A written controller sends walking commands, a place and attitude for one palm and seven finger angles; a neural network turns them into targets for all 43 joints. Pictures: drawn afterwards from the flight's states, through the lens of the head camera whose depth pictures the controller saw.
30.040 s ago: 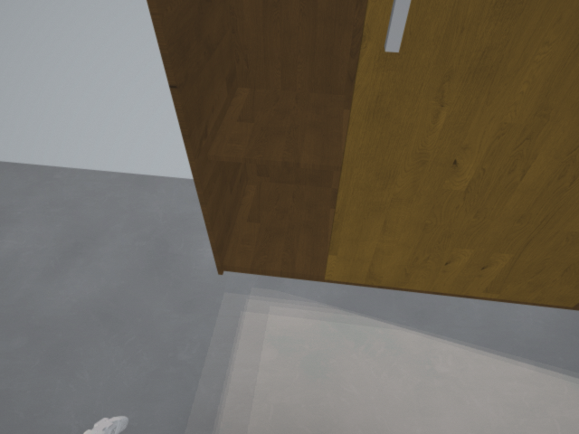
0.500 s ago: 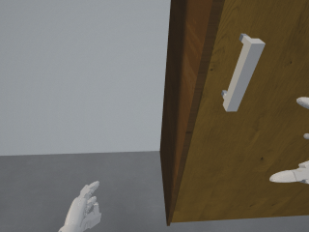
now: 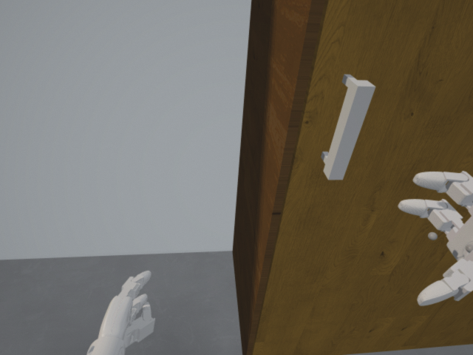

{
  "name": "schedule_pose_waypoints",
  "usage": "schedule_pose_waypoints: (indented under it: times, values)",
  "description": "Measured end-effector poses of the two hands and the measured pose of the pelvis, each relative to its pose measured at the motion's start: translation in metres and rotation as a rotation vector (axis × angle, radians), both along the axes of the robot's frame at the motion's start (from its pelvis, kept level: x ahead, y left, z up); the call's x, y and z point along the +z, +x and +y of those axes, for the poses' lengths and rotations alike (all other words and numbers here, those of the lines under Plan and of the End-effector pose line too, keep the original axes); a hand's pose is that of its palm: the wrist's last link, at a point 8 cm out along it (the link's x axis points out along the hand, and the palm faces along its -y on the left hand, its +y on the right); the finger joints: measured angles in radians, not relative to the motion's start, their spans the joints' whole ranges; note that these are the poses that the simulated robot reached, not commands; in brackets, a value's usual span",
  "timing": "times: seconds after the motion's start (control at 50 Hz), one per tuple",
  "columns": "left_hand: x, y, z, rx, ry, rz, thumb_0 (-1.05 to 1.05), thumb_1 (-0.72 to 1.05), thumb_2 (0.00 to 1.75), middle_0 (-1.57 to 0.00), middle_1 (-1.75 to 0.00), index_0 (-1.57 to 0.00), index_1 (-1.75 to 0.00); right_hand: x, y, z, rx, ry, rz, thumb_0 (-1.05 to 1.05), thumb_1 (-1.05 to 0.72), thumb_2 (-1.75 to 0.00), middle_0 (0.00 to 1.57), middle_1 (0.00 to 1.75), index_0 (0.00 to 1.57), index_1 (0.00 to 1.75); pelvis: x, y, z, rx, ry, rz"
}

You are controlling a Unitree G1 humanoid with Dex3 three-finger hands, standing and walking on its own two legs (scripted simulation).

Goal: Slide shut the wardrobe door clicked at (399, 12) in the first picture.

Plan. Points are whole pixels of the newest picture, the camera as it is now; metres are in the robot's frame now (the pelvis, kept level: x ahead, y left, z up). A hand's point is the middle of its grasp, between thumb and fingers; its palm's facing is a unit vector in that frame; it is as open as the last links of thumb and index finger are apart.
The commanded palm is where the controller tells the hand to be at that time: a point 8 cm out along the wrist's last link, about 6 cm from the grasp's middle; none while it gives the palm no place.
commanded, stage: draw the hand back to the body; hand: right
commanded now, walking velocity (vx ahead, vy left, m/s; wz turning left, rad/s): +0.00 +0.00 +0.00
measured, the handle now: (340, 127) +0.36 -0.17 +0.28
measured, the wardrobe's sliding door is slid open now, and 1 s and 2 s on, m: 0.00 0.00 0.00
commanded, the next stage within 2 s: step back with the hand held close in 1.16 s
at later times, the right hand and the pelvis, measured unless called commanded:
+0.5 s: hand (417, 253) +0.19 -0.24 +0.18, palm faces +0.46 +0.82 -0.34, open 11.6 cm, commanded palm +0.14 -0.28 +0.19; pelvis -0.01 +0.01 +0.00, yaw +0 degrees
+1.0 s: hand (419, 249) +0.21 -0.26 +0.16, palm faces +0.46 +0.82 -0.35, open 7.6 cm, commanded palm +0.16 -0.30 +0.18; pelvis +0.02 +0.00 +0.00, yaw +1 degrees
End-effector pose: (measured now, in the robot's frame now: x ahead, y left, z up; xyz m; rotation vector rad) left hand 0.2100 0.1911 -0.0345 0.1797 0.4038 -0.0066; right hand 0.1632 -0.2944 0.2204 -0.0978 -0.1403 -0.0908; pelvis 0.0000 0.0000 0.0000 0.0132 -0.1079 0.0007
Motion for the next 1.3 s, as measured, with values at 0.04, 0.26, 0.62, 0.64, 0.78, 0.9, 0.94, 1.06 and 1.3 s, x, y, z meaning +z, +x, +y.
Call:
schedule_pose_waypoints:
  times: [0.04, 0.26, 0.62, 0.64, 0.78, 0.9, 0.94, 1.06, 1.3]
  values:
    - [0.003, 0.000, 0.004, -0.006, 0.003, -0.015, 0.01, 0.90, 0.90, -0.21, -0.30, -0.21, -0.30, -0.008, -0.001, 0.003, 0.000, 0.022, 0.026, -0.01, 0.55, -0.20, 0.25, 1.15, 0.26, 1.15, 0.000, -0.003, 0.002, -0.003, -0.001, -0.004]
    - [-0.006, -0.030, 0.030, 0.012, 0.044, 0.036, 0.01, 0.90, 0.90, -0.20, -0.30, -0.21, -0.30, -0.014, -0.022, 0.012, -0.335, -0.214, -0.137, -0.01, 0.33, -0.31, 0.25, 1.02, 0.25, 1.02, 0.000, -0.019, 0.018, 0.001, 0.004, 0.015]
    - [-0.044, -0.056, 0.045, 0.132, 0.044, 0.228, 0.01, 0.90, 0.90, -0.20, -0.30, -0.21, -0.30, -0.033, -0.003, 0.013, -0.341, -0.327, -0.106, 0.00, -0.29, -0.61, 0.23, 0.65, 0.23, 0.65, 0.003, 0.005, 0.009, 0.020, -0.003, 0.028]
    - [-0.042, -0.052, 0.045, 0.133, 0.046, 0.221, 0.01, 0.90, 0.90, -0.20, -0.30, -0.21, -0.30, -0.035, -0.002, 0.012, -0.340, -0.327, -0.100, 0.00, -0.33, -0.63, 0.23, 0.63, 0.23, 0.63, 0.003, 0.006, 0.008, 0.022, -0.003, 0.029]
    - [-0.029, -0.024, 0.037, 0.108, 0.061, 0.173, 0.01, 0.90, 0.90, -0.20, -0.30, -0.21, -0.30, -0.046, 0.004, 0.005, -0.346, -0.305, -0.054, 0.01, -0.58, -0.75, 0.22, 0.48, 0.22, 0.48, 0.003, 0.015, 0.002, 0.023, -0.001, 0.038]
    - [-0.024, -0.008, 0.025, 0.074, 0.068, 0.160, 0.01, 0.90, 0.90, -0.20, -0.30, -0.21, -0.30, -0.047, 0.004, -0.001, -0.362, -0.298, -0.041, 0.01, -0.77, -0.84, 0.21, 0.37, 0.22, 0.37, 0.004, 0.021, -0.002, 0.015, 0.001, 0.044]
    - [-0.023, -0.004, 0.021, 0.063, 0.068, 0.160, 0.01, 0.90, 0.90, -0.20, -0.30, -0.21, -0.30, -0.045, 0.004, -0.003, -0.371, -0.298, -0.048, 0.01, -0.80, -0.86, 0.21, 0.35, 0.22, 0.35, 0.004, 0.022, -0.003, 0.013, 0.002, 0.045]
    - [-0.025, -0.003, 0.011, 0.044, 0.058, 0.177, 0.01, 0.90, 0.90, -0.20, -0.30, -0.21, -0.30, -0.044, 0.006, -0.008, -0.386, -0.291, -0.049, 0.01, -0.87, -0.89, 0.21, 0.31, 0.21, 0.31, 0.004, 0.022, -0.005, 0.011, 0.003, 0.046]
    - [-0.033, -0.023, 0.014, 0.062, 0.053, 0.218, 0.01, 0.90, 0.90, -0.21, -0.30, -0.21, -0.30, -0.039, 0.004, -0.005, -0.367, -0.306, -0.053, 0.02, -0.89, -0.90, 0.21, 0.30, 0.21, 0.30, 0.004, 0.018, -0.005, 0.014, 0.002, 0.037]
